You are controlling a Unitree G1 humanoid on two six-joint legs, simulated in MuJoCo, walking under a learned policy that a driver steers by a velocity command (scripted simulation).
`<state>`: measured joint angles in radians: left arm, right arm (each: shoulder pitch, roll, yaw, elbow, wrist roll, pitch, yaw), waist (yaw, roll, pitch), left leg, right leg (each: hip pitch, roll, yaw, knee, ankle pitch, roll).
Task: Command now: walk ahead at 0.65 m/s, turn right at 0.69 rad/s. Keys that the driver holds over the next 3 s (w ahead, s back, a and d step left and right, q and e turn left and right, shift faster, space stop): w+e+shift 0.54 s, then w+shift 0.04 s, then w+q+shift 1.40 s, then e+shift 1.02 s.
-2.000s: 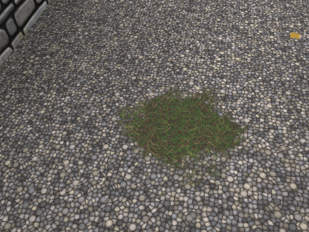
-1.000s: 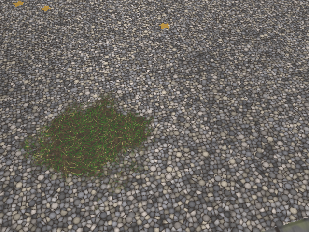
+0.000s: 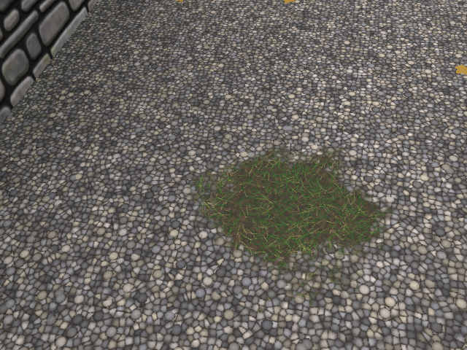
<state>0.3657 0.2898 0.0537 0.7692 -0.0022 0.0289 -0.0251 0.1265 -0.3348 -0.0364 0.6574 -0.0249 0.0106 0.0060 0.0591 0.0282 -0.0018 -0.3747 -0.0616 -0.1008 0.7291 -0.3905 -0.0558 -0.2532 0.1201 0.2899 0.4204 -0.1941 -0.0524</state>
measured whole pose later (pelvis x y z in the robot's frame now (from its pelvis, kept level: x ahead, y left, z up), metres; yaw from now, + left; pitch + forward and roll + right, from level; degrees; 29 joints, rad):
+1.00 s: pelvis +0.55 -0.31 -0.24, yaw -25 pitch -1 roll -3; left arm 0.47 0.20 0.02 1.01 0.02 -0.11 0.00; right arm 0.07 -0.20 -0.01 0.82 0.00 -0.03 0.04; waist 0.00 0.02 0.07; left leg -0.75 0.07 0.10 0.92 -0.04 0.12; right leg 0.09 0.07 -0.28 0.53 -0.52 -0.05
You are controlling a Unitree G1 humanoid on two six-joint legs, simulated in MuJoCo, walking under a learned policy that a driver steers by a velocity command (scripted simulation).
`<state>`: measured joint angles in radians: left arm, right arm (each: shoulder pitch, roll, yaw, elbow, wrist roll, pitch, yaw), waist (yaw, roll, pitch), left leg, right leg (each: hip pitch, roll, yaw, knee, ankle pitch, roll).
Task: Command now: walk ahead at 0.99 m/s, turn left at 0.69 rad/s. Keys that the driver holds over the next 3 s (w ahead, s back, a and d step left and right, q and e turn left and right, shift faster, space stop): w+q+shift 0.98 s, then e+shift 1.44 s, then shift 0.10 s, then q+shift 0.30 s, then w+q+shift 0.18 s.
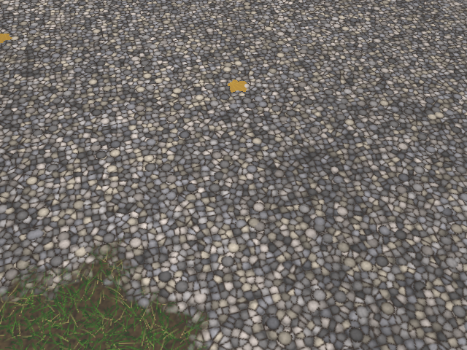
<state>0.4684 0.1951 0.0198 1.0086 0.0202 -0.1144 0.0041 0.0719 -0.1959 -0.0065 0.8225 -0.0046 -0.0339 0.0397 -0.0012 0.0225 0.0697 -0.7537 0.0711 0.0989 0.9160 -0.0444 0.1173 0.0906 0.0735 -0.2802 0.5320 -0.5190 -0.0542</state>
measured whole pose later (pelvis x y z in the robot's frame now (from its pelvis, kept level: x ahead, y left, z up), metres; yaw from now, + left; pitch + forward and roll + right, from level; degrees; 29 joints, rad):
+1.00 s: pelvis +0.85 +0.27 +0.00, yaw +56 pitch +0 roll -1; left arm 0.42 0.24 0.02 0.83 0.04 -0.06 0.01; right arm 0.10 -0.30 -0.03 0.67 -0.03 -0.01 0.04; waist 0.04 0.03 0.06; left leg -0.52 -0.14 0.12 0.78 -0.30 0.22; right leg -0.12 -0.06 -0.10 1.34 -0.40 0.04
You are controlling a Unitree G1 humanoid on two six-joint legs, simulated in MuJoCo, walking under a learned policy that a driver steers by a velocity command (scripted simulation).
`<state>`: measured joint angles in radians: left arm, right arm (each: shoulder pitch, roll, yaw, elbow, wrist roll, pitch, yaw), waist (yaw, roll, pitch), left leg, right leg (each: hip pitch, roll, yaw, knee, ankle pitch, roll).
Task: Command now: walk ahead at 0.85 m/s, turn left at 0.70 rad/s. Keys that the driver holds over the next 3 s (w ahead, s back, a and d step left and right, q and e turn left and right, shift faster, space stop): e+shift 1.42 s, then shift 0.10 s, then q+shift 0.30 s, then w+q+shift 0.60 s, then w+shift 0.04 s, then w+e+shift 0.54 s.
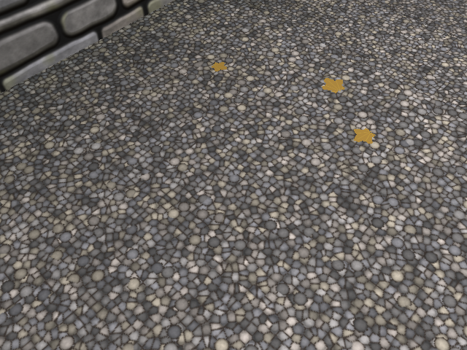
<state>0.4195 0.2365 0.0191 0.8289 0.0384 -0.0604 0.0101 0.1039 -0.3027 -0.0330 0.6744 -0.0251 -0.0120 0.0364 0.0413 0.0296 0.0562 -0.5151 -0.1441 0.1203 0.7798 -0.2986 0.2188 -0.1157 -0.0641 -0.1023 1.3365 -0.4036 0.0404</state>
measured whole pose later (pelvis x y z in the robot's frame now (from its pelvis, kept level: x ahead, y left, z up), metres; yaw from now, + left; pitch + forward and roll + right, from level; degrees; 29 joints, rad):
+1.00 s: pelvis +0.44 -0.02 +0.05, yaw -38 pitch +2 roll +0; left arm 0.26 0.37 0.10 0.72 0.01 0.06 0.00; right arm 0.11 -0.37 -0.02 0.71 0.00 0.00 -0.05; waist 0.04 -0.01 0.04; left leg -0.30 -0.09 -0.19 0.44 -0.26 0.00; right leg -0.26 0.32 0.53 0.45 -0.14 -0.04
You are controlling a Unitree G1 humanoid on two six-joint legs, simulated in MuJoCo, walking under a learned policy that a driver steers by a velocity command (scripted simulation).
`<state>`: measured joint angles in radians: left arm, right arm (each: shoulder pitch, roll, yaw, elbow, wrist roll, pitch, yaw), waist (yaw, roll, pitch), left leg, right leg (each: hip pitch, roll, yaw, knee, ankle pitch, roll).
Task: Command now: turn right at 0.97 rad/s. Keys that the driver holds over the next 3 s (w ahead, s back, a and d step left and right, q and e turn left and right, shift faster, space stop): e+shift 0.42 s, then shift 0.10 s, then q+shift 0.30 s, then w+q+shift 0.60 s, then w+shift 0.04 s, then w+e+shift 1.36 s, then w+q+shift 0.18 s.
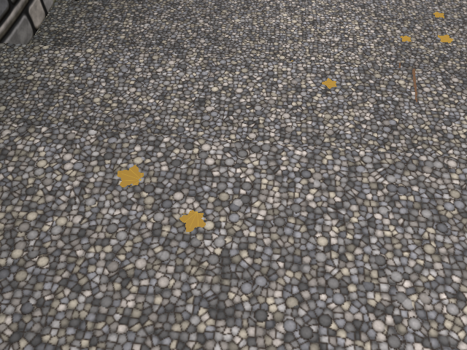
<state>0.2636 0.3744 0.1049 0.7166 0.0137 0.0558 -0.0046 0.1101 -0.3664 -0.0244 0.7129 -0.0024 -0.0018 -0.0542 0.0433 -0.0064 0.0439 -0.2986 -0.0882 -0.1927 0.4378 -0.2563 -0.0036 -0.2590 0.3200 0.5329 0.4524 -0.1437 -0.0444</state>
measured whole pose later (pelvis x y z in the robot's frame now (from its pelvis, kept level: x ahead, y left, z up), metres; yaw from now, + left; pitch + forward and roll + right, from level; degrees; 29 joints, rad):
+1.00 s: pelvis +0.03 +0.01 +0.00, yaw -17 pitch +1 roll -1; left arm 0.23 0.30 0.05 0.76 0.04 -0.01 0.01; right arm 0.27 -0.30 -0.08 0.71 -0.01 0.09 0.09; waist 0.00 -0.03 0.01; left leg -0.39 0.06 0.08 0.85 -0.41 0.04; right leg -0.09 -0.05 -0.28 0.37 -0.29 -0.02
